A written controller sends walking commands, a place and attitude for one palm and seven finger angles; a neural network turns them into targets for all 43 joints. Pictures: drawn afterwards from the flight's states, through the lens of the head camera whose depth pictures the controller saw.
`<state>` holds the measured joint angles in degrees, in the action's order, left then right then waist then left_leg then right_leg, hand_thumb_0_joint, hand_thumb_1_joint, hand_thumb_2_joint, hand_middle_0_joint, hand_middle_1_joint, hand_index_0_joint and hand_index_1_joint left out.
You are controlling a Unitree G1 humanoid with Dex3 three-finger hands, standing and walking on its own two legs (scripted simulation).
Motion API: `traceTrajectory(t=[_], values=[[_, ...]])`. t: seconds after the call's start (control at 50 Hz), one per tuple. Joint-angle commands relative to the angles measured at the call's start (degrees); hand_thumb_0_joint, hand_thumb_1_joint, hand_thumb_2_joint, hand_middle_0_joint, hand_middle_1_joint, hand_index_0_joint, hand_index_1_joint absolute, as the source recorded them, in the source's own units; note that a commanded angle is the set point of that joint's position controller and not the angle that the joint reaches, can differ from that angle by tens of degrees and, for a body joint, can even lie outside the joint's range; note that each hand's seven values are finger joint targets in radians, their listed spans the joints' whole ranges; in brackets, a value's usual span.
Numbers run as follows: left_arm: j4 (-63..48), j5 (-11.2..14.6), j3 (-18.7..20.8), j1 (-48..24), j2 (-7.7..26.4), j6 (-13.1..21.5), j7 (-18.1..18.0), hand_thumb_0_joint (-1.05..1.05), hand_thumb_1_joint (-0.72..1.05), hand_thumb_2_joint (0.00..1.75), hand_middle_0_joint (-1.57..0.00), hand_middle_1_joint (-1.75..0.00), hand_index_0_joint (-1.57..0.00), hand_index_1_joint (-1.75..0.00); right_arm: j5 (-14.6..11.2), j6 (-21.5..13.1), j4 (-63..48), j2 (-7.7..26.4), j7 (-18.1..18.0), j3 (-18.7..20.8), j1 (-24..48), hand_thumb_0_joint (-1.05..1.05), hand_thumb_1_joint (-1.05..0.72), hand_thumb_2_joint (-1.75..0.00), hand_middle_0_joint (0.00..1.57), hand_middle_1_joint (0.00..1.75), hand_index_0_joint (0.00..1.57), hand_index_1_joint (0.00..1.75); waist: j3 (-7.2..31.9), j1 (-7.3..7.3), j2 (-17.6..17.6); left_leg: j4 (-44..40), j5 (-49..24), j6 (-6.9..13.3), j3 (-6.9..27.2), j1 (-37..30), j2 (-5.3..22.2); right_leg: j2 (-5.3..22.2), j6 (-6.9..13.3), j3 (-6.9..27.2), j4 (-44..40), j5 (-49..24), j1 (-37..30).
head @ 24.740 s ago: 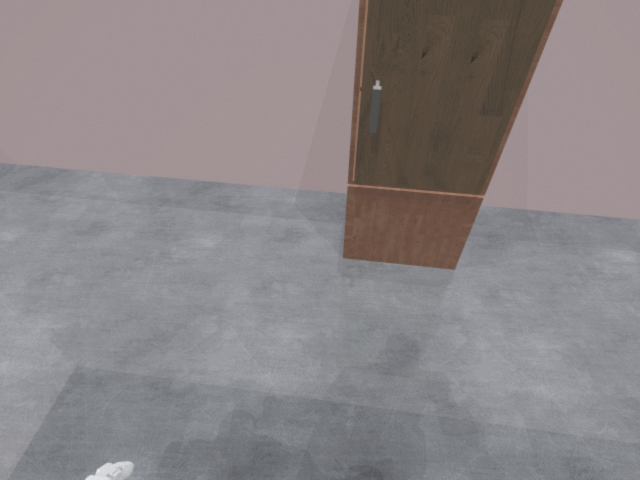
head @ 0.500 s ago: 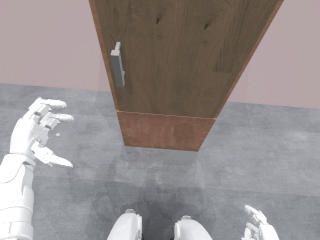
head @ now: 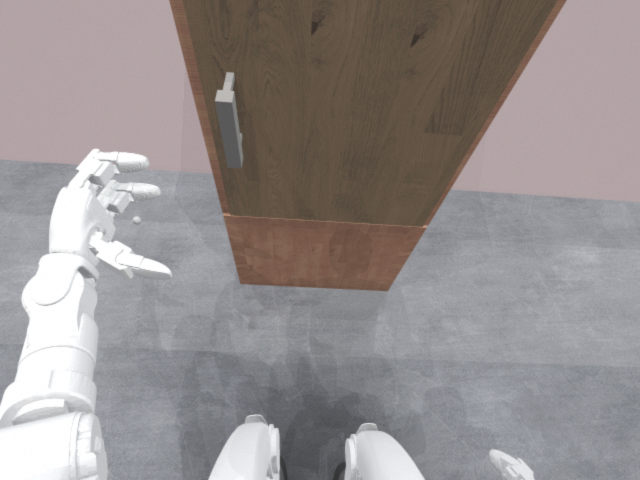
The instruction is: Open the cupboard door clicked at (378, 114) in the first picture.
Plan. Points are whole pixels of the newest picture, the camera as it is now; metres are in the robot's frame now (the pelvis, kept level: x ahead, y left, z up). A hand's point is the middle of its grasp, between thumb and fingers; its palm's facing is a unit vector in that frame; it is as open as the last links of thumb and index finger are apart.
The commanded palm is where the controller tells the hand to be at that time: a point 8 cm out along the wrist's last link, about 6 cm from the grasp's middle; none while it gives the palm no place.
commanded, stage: move the hooked fingers beside the handle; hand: left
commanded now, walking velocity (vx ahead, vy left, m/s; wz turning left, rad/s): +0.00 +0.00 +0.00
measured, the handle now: (232, 122) +0.59 +0.13 +0.04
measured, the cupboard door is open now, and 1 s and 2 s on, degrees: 0 0 0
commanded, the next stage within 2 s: slide the fingers in behind the handle in 1.50 s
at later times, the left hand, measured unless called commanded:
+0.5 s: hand (167, 171) +0.49 +0.21 +0.04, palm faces +0.00 -1.00 -0.01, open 14.0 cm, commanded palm +0.48 +0.25 +0.03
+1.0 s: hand (172, 158) +0.52 +0.21 +0.04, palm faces +0.03 -1.00 -0.03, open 14.0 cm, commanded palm +0.50 +0.24 +0.03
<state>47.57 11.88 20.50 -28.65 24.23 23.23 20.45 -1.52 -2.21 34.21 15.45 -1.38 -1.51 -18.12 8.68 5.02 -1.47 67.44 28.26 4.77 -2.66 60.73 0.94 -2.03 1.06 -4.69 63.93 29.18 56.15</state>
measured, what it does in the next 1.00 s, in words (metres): stands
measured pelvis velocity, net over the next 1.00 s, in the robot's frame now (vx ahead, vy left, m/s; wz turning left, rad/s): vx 0.00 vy -0.02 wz -0.03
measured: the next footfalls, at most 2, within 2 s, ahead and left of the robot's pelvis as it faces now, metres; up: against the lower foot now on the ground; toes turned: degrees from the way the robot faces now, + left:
none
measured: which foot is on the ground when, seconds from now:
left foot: down 0.00-1.00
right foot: down 0.00-1.00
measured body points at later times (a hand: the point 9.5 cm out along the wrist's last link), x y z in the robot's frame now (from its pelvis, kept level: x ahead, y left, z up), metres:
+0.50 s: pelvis +0.00 -0.01 -0.02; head +0.14 +0.02 +0.41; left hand +0.49 +0.26 +0.04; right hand +0.03 -0.28 -0.12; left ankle +0.03 +0.06 -0.64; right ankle +0.01 -0.12 -0.64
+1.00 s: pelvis +0.00 -0.02 -0.02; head +0.16 +0.01 +0.40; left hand +0.51 +0.26 +0.04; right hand +0.00 -0.28 -0.12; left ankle +0.03 +0.06 -0.64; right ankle +0.01 -0.12 -0.64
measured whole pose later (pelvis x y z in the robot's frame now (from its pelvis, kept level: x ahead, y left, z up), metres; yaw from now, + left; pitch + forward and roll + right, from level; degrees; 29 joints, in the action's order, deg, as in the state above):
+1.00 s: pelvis +0.00 -0.02 -0.02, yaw -2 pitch +27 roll -5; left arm 65.6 5.8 27.4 -49.1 34.3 24.4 18.4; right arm 0.0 5.4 34.5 15.4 0.5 -2.9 -22.1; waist 7.7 10.7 -2.2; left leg 71.4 29.7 3.5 -1.8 69.3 3.2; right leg -4.2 2.5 -5.4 67.1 29.9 64.8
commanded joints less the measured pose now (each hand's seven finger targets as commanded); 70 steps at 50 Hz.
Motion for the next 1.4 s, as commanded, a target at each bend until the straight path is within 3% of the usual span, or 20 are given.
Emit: traceTrajectory(t=[0.0, 0.06, 0.08, 0.18, 0.26, 0.3, 0.36, 0.42, 0.5, 0.56, 0.62, 0.64, 0.66, 0.74, 0.78, 0.96, 1.1, 1.22, 1.3, 1.38], values=[[-8.7, 0.2, 2.2, -21.7, 13.1, 5.4, -0.8, 0.00, -0.50, 0.30, -0.30, -1.20, -0.30, -1.20, 0.4, -0.4, -3.9, 10.8, -0.5, 4.0, -5.2, 0.00, -0.90, -0.90, 0.20, 0.30, 0.20, 0.30, 22.5, 0.58, -5.4, -9.1, -20.1, -4.6, 10.0, -26.9, 1.7, -0.6, 1.0, 1.5, -6.1, -11.3, 0.2], [-6.4, -0.3, 3.9, -23.5, 15.8, 6.4, -0.5, 0.00, -0.50, 0.30, -0.30, -1.20, -0.30, -1.20, 0.5, 0.6, -3.5, 11.2, -0.5, 4.0, -6.0, 0.00, -0.90, -0.90, 0.20, 0.30, 0.20, 0.30, 23.3, 0.27, -5.4, -8.7, -20.6, -4.6, 10.0, -26.5, 1.7, -0.8, 1.2, 1.7, -5.7, -11.5, 0.1], [-5.7, -0.5, 1.4, -25.8, 13.4, 6.5, -0.3, 0.00, -0.50, 0.30, -0.30, -1.20, -0.30, -1.20, 0.5, 0.8, -3.4, 10.8, -0.3, 3.8, -5.7, 0.00, -0.90, -0.90, 0.20, 0.30, 0.20, 0.30, 23.0, 1.19, -6.6, -8.6, -19.5, -4.5, 9.9, -26.6, 1.5, -0.7, 1.1, 1.8, -5.9, -10.9, 0.9], [-0.4, -1.2, 3.6, -32.9, 17.2, 7.0, -0.4, 0.00, -0.50, 0.30, -0.30, -1.20, -0.30, -1.20, 0.6, 2.0, -2.1, 11.3, -0.7, 3.6, -6.9, 0.00, -0.90, -0.90, 0.20, 0.30, 0.20, 0.30, 22.9, 2.44, -5.4, -7.2, -17.5, -3.8, 9.9, -23.9, 1.5, -0.8, 1.0, 2.1, -5.3, -10.5, 1.8], [0.4, -2.0, 3.9, -36.3, 18.5, 7.8, -0.7, 0.00, -0.50, 0.30, -0.30, -1.20, -0.30, -1.20, 1.1, 2.7, -1.6, 11.4, -0.5, 3.4, -7.8, 0.00, -0.90, -0.90, 0.20, 0.30, 0.20, 0.30, 26.2, 2.36, -9.3, -6.4, -20.9, -4.3, 10.5, -26.8, 1.7, -0.9, 1.2, 2.0, -4.4, -11.4, 3.5], [1.5, -2.4, 2.0, -39.5, 17.0, 7.8, -1.0, 0.00, -0.50, 0.30, -0.30, -1.20, -0.30, -1.20, 1.2, 3.1, -1.2, 11.2, -0.4, 3.3, -8.0, 0.00, -0.90, -0.90, 0.20, 0.30, 0.20, 0.30, 25.9, 3.90, -8.9, -6.0, -19.3, -4.0, 10.7, -26.3, 1.7, -1.0, 1.0, 2.0, -4.5, -10.7, 4.7], [4.2, -2.9, 4.8, -39.3, 20.5, 7.2, -1.4, 0.00, -0.50, 0.30, -0.30, -1.20, -0.30, -1.20, 1.3, 3.7, -1.0, 11.7, -0.4, 3.2, -9.1, 0.00, -0.90, -0.90, 0.20, 0.30, 0.20, 0.30, 27.1, 3.42, -8.0, -5.3, -20.7, -3.7, 10.3, -24.7, 1.6, -1.1, 1.0, 2.1, -4.1, -11.9, 3.1], [7.9, -3.5, 4.7, -40.4, 21.1, 5.5, -1.8, 0.00, -0.50, 0.30, -0.30, -1.20, -0.30, -1.20, 1.3, 4.4, -1.1, 11.7, -0.3, 2.9, -9.7, 0.00, -0.90, -0.90, 0.20, 0.30, 0.20, 0.30, 25.5, 4.73, -6.2, -4.2, -19.8, -3.0, 9.3, -20.6, 1.4, -1.1, 0.5, 2.5, -4.4, -12.7, 2.3], [7.6, -4.5, 6.4, -44.4, 24.5, 5.5, -2.5, 0.00, -0.50, 0.30, -0.30, -1.20, -0.30, -1.20, 1.6, 4.9, -1.5, 11.7, -0.1, 2.6, -10.7, 0.00, -0.90, -0.90, 0.20, 0.30, 0.20, 0.30, 27.3, 4.91, -7.6, -2.9, -20.5, -2.6, 8.7, -18.6, 1.3, -1.3, 0.5, 3.1, -3.8, -14.0, 0.8], [5.8, -4.9, 7.4, -45.0, 25.7, 6.5, -2.7, 0.00, -0.50, 0.30, -0.30, -1.20, -0.30, -1.20, 2.0, 5.4, -1.5, 11.7, 0.2, 2.7, -11.7, 0.00, -0.90, -0.90, 0.20, 0.30, 0.20, 0.30, 31.5, 4.78, -9.4, -2.1, -25.6, -2.8, 8.7, -21.5, 1.5, -1.5, 0.5, 3.3, -3.1, -17.7, 0.1], [7.3, -5.2, 5.3, -47.6, 23.6, 5.9, -2.6, 0.00, -0.50, 0.30, -0.30, -1.20, -0.30, -1.20, 2.0, 5.8, -0.8, 11.3, 0.5, 2.6, -12.2, 0.00, -0.90, -0.90, 0.20, 0.30, 0.20, 0.30, 29.8, 6.11, -10.2, -1.7, -23.7, -2.6, 8.6, -20.3, 1.6, -1.6, 0.3, 3.4, -3.7, -16.6, 1.2], [8.7, -5.2, 6.5, -47.4, 25.1, 5.5, -2.5, 0.00, -0.50, 0.30, -0.30, -1.20, -0.30, -1.20, 2.0, 5.9, -0.7, 11.6, 0.5, 2.5, -12.9, 0.00, -0.90, -0.90, 0.20, 0.30, 0.20, 0.30, 29.3, 6.35, -8.7, -1.5, -23.9, -2.4, 8.7, -19.6, 1.6, -1.8, 0.4, 3.3, -3.5, -17.1, 0.6], [9.5, -5.6, 7.3, -46.9, 26.8, 4.9, -2.5, 0.00, -0.50, 0.30, -0.30, -1.20, -0.30, -1.20, 2.0, 6.2, -0.8, 12.0, 0.4, 2.5, -13.0, 0.00, -0.90, -0.90, 0.20, 0.30, 0.20, 0.30, 29.2, 6.11, -9.5, -1.6, -23.7, -2.5, 8.4, -19.1, 1.7, -1.8, 0.3, 3.5, -3.6, -17.2, 0.6], [11.0, -6.0, 6.0, -44.8, 24.7, 3.5, -2.3, 0.00, -0.50, 0.30, -0.30, -1.20, -0.30, -1.20, 2.1, 6.8, -1.6, 11.8, 0.8, 2.3, -13.7, 0.00, -0.90, -0.90, 0.20, 0.30, 0.20, 0.30, 28.7, 5.88, -9.7, -1.8, -23.7, -2.3, 8.3, -18.7, 1.6, -1.8, 0.4, 3.2, -3.6, -17.1, 1.2], [8.7, -5.7, 9.2, -43.4, 28.9, 3.9, -2.3, 0.00, -0.50, 0.30, -0.30, -1.20, -0.30, -1.20, 2.2, 7.0, -2.0, 12.1, 0.7, 2.5, -13.8, 0.00, -0.90, -0.90, 0.20, 0.30, 0.20, 0.30, 31.0, 4.73, -8.8, -1.7, -25.1, -2.3, 7.9, -17.8, 1.6, -1.8, 0.3, 3.7, -3.4, -19.5, -2.4], [4.1, -4.7, 8.2, -43.5, 26.5, 6.0, -1.9, 0.00, -0.50, 0.30, -0.30, -1.20, -0.30, -1.20, 1.8, 7.1, -1.6, 11.4, 1.0, 2.8, -13.5, 0.00, -0.90, -0.90, 0.20, 0.30, 0.20, 0.30, 31.3, 5.00, -9.6, -2.4, -25.6, -2.3, 7.6, -20.5, 1.7, -2.1, 0.3, 3.9, -4.3, -20.4, -3.1], [7.1, -4.1, 3.8, -43.2, 20.8, 5.2, -1.2, 0.00, -0.50, 0.30, -0.30, -1.20, -0.30, -1.20, 1.6, 7.4, -0.7, 11.4, 1.0, 3.0, -12.8, 0.00, -0.90, -0.90, 0.20, 0.30, 0.20, 0.30, 26.2, 6.34, -9.2, -3.4, -23.4, -2.6, 8.5, -22.5, 1.8, -2.1, 0.4, 3.0, -5.5, -16.5, 1.6], [9.3, -4.7, 4.6, -44.7, 22.4, 5.6, -2.5, 0.00, -0.50, 0.30, -0.30, -1.20, -0.30, -1.20, 1.8, 7.2, -1.1, 11.8, 0.8, 2.7, -12.0, 0.00, -0.90, -0.90, 0.20, 0.30, 0.20, 0.30, 23.5, 6.40, -7.9, -3.2, -19.4, -2.6, 8.6, -19.3, 1.6, -1.9, 0.5, 3.0, -5.2, -13.1, 3.1], [6.0, -5.3, 5.5, -46.1, 23.2, 7.8, -3.5, 0.00, -0.50, 0.30, -0.30, -1.20, -0.30, -1.20, 2.1, 7.0, -1.5, 11.7, 1.0, 2.8, -11.8, 0.00, -0.90, -0.90, 0.20, 0.30, 0.20, 0.30, 29.1, 5.55, -10.6, -2.7, -23.3, -3.1, 9.5, -23.8, 1.7, -2.0, 0.8, 2.7, -3.9, -14.5, 3.4], [8.9, -5.9, 5.5, -47.6, 24.3, 7.1, -3.8, 0.00, -0.50, 0.30, -0.30, -1.20, -0.30, -1.20, 2.1, 7.1, -1.0, 12.1, 1.0, 2.6, -11.9, 0.00, -0.90, -0.90, 0.20, 0.30, 0.20, 0.30, 27.2, 6.62, -9.9, -2.5, -21.6, -3.1, 10.0, -22.2, 1.9, -2.1, 0.7, 2.4, -3.6, -13.3, 4.7]])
